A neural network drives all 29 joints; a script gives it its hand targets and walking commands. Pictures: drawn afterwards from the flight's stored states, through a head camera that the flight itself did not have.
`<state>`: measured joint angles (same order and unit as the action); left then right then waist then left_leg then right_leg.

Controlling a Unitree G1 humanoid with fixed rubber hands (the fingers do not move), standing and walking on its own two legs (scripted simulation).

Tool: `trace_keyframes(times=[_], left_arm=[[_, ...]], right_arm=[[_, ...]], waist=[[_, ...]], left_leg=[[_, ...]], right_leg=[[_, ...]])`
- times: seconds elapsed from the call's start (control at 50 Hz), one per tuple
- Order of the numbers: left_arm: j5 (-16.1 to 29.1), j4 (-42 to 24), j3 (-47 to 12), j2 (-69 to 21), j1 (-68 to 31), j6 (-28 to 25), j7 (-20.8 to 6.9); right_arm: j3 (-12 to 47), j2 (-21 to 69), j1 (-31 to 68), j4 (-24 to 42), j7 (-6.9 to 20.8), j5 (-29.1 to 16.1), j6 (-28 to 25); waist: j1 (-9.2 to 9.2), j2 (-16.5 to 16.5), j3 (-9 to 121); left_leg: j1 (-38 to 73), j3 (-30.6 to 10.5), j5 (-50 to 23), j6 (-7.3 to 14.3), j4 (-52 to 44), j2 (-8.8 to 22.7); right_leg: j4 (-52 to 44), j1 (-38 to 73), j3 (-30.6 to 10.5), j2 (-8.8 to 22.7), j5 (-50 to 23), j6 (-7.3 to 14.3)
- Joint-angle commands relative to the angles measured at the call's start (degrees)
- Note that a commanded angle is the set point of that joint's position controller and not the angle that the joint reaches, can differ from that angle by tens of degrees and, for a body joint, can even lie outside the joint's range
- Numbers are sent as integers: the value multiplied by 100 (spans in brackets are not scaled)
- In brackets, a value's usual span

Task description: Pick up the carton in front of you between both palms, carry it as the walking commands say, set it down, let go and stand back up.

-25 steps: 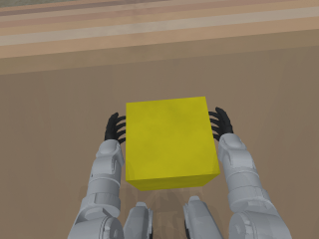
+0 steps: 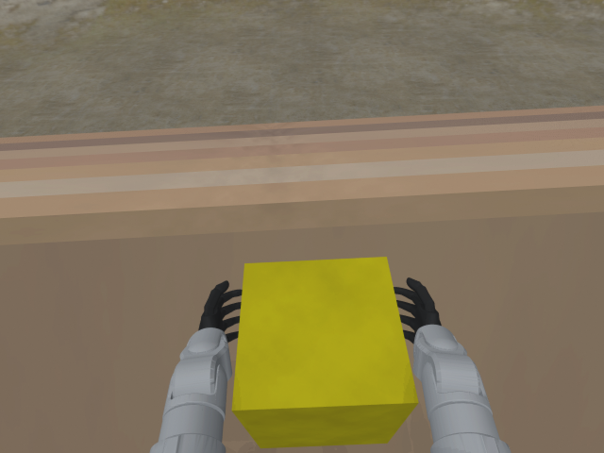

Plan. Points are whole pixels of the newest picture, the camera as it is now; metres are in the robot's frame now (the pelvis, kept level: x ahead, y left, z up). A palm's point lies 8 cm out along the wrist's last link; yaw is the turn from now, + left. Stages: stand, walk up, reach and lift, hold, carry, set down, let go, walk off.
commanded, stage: reach and lift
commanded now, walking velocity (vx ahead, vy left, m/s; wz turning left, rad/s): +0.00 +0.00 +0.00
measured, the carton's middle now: (319, 358) +0.30 +0.00 -0.07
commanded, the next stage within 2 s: hold in 1.12 s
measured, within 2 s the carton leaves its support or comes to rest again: neither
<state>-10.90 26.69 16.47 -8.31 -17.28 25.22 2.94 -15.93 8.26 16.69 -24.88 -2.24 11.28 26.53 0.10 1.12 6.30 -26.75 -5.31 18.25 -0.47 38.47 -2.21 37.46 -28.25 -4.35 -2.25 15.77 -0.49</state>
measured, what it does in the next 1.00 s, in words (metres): stands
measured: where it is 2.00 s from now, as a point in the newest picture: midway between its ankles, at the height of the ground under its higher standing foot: outside the picture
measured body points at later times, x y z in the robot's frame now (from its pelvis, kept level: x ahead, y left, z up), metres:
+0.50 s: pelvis -0.02 +0.00 +0.02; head -0.03 -0.01 +0.46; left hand +0.31 +0.15 +0.04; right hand +0.30 -0.15 +0.04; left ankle +0.01 +0.13 -0.72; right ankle +0.03 -0.12 -0.72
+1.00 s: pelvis +0.01 +0.00 +0.02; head -0.02 +0.00 +0.47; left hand +0.31 +0.15 +0.05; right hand +0.31 -0.15 +0.05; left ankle +0.01 +0.13 -0.72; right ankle +0.03 -0.12 -0.72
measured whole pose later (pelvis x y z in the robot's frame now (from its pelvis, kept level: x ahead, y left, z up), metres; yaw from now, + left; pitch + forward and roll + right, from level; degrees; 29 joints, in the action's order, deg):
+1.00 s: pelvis +0.01 +0.00 +0.02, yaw +0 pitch -6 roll +0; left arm -17.1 18.6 15.3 -9.0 -16.3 37.9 -0.5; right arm -13.4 9.0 16.1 -17.6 0.0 16.4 39.1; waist 0.1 0.8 -1.2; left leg -4.2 -5.3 12.7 -0.2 22.6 -1.4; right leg 21.8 -5.8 -4.9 -1.7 10.3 -0.3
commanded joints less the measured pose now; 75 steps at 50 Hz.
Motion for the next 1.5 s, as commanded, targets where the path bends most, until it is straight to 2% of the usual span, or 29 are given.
trace_keyframes(times=[0.0,0.1,0.18,0.24,0.32,0.4,0.5,0.64,0.86,1.08,1.2,1.28,1.36,1.48], left_arm=[[921,-63,-3596,-5948,-2742,340,-1549],[634,79,-3055,-5591,-2683,747,-1617],[424,283,-2545,-5529,-3240,794,-1663],[387,371,-2418,-5642,-3611,739,-1692],[509,200,-2581,-5775,-3980,688,-1710],[604,104,-2742,-5817,-3899,728,-1725],[509,67,-2678,-5663,-3596,821,-1739],[494,-218,-2745,-5515,-3223,910,-1740],[699,-813,-3089,-5437,-2731,1054,-1724],[801,-1083,-3204,-5454,-2570,1239,-1666],[1083,-1663,-3641,-5502,-2214,1482,-1603],[1010,-1738,-3553,-5279,-2017,1664,-1576],[939,-1671,-3424,-5249,-2179,1693,-1599],[999,-1609,-3467,-5397,-2631,1658,-1653]], right_arm=[[3565,5887,2884,218,1478,-1015,232],[2991,5523,2722,-31,1531,-720,634],[2537,5481,3207,-358,1621,-516,684],[2490,5545,3747,-336,1676,-507,602],[2690,5696,4187,-102,1695,-637,534],[2840,5761,4064,14,1665,-693,593],[2789,5722,3717,21,1646,-645,711],[2939,5625,3401,366,1602,-689,823],[3203,5559,2802,831,1546,-845,970],[3317,5399,2727,1145,1562,-940,1118],[3729,5335,2439,1723,1544,-1185,1357],[3591,5146,2184,1742,1510,-1114,1540],[3480,5123,2390,1668,1557,-1065,1572],[3552,5255,2826,1634,1597,-1133,1528]], waist=[[5,-45,1836],[31,1,572],[-4,55,93],[-34,16,230],[-60,-37,769],[-9,-82,1146],[-23,-89,889],[-58,-128,799],[3,-92,894],[18,-61,761],[15,-54,934],[38,-1,485],[5,-16,234],[3,-30,460]], left_leg=[[1228,-55,-1810,49,-931,-289],[1493,-40,-1208,53,-1482,-247],[1351,32,-215,90,-1659,-224],[1326,59,5,125,-1602,-201],[1503,58,-213,118,-1495,-197],[1768,72,-602,110,-1506,-225],[1796,112,-736,106,-1636,-253],[1898,128,-1098,101,-1727,-291],[2239,104,-1780,46,-1823,-328],[2398,58,-1873,8,-1911,-305],[2668,25,-2311,-52,-1980,-322],[2594,20,-1947,-43,-2102,-293],[2435,55,-1460,-5,-2150,-273],[2343,75,-1207,14,-2027,-275]], right_leg=[[-765,2001,-61,-331,-1779,1],[-1305,2045,-35,-329,-1051,92],[-1393,1971,27,-294,-206,137],[-1318,2053,40,-285,-6,145],[-1247,2224,40,-276,-158,122],[-1295,2430,19,-294,-486,81],[-1457,2509,10,-286,-662,46],[-1587,2725,-6,-272,-1044,-11],[-1702,2949,-39,-302,-1687,-35],[-1763,2947,-17,-351,-1615,-8],[-1857,3070,-47,-369,-1963,-33],[-1969,2977,-32,-352,-1597,8],[-1979,2843,15,-351,-1144,26],[-1868,2833,14,-336,-956,27]])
